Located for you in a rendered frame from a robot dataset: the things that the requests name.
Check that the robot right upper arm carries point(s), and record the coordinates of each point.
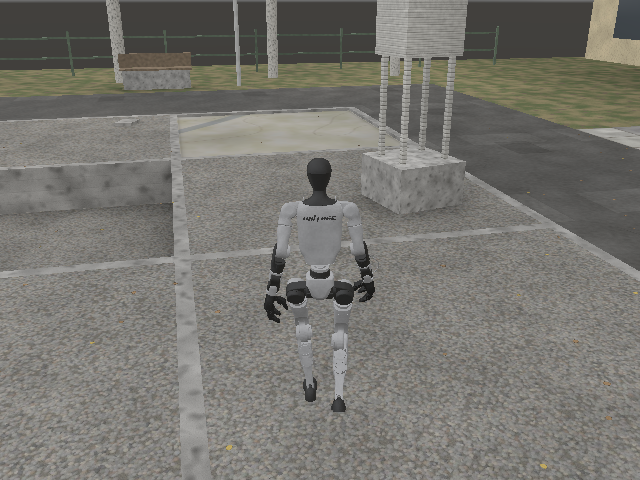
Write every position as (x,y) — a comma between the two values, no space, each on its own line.
(351,211)

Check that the right robot foot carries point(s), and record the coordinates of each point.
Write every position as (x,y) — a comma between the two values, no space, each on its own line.
(338,405)

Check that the robot left hand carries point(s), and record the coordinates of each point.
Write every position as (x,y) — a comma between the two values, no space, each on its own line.
(270,308)

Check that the robot left upper arm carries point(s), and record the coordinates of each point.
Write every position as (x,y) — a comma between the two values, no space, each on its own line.
(288,211)

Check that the robot right forearm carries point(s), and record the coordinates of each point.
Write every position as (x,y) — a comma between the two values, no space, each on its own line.
(365,266)

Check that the robot right hand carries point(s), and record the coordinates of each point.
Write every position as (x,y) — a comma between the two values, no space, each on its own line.
(369,287)

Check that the robot head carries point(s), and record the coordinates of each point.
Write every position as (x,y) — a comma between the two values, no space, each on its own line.
(319,173)

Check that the robot left forearm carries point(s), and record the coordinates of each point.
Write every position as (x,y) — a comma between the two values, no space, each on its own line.
(275,275)

